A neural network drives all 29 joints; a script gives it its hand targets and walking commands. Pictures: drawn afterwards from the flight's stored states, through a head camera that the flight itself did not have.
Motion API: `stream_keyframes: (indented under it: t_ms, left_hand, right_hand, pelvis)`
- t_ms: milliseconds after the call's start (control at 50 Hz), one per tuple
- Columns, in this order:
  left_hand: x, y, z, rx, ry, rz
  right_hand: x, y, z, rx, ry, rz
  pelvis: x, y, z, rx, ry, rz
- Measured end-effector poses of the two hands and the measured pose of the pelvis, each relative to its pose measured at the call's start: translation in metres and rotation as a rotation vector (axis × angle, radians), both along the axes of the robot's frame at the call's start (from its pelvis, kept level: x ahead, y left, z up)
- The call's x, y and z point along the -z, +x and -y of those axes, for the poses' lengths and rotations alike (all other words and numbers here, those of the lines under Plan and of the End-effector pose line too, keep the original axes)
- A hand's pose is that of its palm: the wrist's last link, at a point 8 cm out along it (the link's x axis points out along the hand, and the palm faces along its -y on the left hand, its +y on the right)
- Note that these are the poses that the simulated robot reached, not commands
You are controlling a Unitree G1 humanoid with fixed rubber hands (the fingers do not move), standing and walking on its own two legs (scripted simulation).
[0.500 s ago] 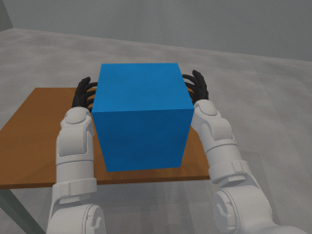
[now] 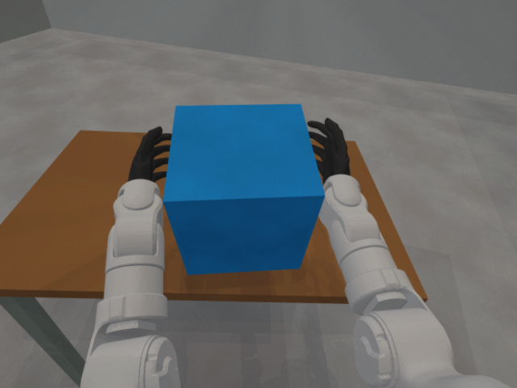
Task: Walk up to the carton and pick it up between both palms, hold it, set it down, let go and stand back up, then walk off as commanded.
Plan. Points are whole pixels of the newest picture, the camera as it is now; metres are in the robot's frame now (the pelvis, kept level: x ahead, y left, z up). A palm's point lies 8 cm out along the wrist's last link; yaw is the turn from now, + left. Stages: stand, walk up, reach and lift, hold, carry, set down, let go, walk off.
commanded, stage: set down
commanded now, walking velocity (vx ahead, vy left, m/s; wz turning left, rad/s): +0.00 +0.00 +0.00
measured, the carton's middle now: (241, 192) +0.40 +0.03 +0.14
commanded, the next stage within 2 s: none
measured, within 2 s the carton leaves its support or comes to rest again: rests again in 1.90 s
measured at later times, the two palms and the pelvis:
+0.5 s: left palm (153, 192) +0.37 +0.17 +0.15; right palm (331, 179) +0.41 -0.11 +0.16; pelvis +0.01 -0.01 +0.00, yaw +0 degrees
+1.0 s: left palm (166, 199) +0.39 +0.16 +0.13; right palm (333, 184) +0.43 -0.13 +0.14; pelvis +0.02 -0.02 +0.00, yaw -1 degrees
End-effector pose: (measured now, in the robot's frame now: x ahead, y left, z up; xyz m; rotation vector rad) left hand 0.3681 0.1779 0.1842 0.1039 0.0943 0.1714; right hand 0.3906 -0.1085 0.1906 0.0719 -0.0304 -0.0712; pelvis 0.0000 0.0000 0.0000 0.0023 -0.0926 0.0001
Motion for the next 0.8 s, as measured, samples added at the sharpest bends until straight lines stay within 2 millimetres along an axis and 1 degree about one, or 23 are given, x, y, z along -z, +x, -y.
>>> stream_keyframes:
  t_ms: [80,240,440,560,620,800]
  left_hand:
    - [0.001,0.005,0.003,-0.002,-0.002,0.0]
    - [0.022,0.011,0.011,-0.009,-0.013,-0.067]
    - [0.026,0.006,0.007,-0.048,-0.02,-0.052]
    - [0.035,0.005,0.009,-0.05,-0.023,-0.086]
    - [0.04,0.006,0.011,-0.046,-0.022,-0.095]
    - [0.05,0.01,0.016,-0.058,-0.029,-0.119]
  right_hand:
    - [0.004,0.005,0.004,0.0,-0.002,0.001]
    - [0.026,0.012,0.01,-0.003,-0.008,-0.062]
    - [0.025,0.018,0.006,-0.042,-0.014,-0.043]
    - [0.037,0.017,0.008,-0.044,-0.023,-0.077]
    - [0.039,0.017,0.01,-0.041,-0.026,-0.084]
    - [0.05,0.024,0.015,-0.05,-0.036,-0.108]
  pelvis:
    - [0.0,0.004,0.002,0.0,0.001,-0.003]
    - [0.0,0.009,0.005,0.002,0.002,-0.005]
    - [0.0,0.01,0.013,0.006,0.002,-0.007]
    - [0.0,0.01,0.014,0.008,0.002,-0.006]
    - [0.0,0.01,0.015,0.008,0.002,-0.007]
    - [0.0,0.014,0.017,0.009,0.004,-0.013]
